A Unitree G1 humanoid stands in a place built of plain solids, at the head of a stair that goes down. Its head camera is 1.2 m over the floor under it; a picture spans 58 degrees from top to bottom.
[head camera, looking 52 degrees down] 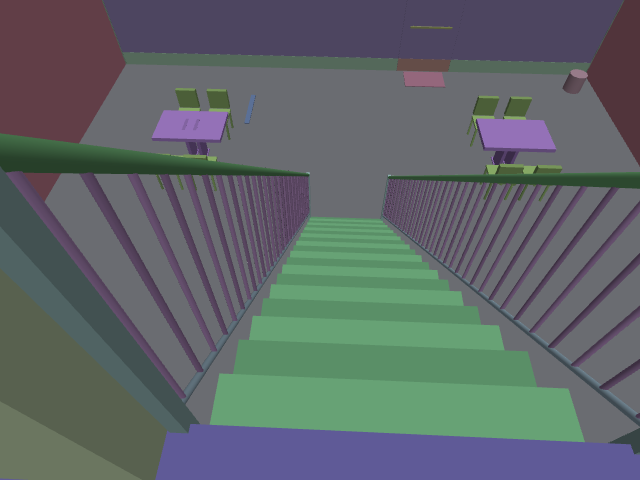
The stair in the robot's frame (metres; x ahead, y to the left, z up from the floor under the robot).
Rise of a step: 0.21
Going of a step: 0.22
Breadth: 1.15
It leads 3 degrees to the right of straight ahead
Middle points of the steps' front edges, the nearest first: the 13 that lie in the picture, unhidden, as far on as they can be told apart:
0.30 -0.23 0.00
0.51 -0.24 -0.21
0.73 -0.25 -0.42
0.95 -0.26 -0.62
1.17 -0.27 -0.83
1.39 -0.28 -1.04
1.60 -0.29 -1.25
1.82 -0.29 -1.46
2.04 -0.30 -1.66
2.26 -0.31 -1.87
2.47 -0.32 -2.08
2.69 -0.33 -2.29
2.91 -0.34 -2.50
